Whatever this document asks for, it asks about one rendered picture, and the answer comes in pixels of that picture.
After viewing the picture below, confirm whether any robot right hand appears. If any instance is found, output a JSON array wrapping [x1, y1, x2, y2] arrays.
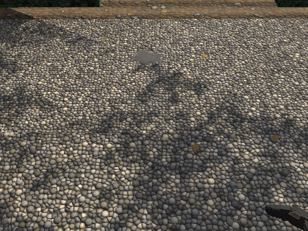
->
[[265, 204, 308, 231]]

